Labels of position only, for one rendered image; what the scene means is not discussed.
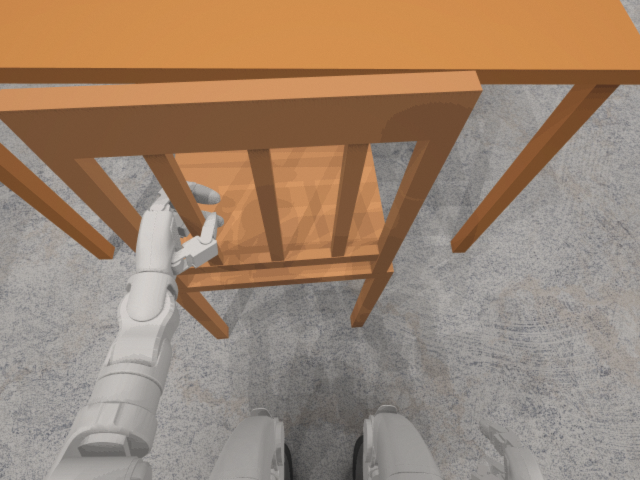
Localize robot right hand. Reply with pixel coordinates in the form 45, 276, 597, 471
471, 419, 545, 480

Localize robot left upper arm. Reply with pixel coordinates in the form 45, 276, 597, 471
49, 456, 152, 480

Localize robot left hand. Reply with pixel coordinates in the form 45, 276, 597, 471
135, 181, 224, 280

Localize left robot thigh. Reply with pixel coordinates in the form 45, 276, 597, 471
208, 416, 284, 480

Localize robot left forearm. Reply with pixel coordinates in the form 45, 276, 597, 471
44, 271, 180, 480

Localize table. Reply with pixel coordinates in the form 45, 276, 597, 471
0, 0, 640, 259

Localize robot left shin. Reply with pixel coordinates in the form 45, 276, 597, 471
250, 408, 284, 480

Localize chair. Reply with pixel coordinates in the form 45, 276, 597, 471
0, 71, 483, 339

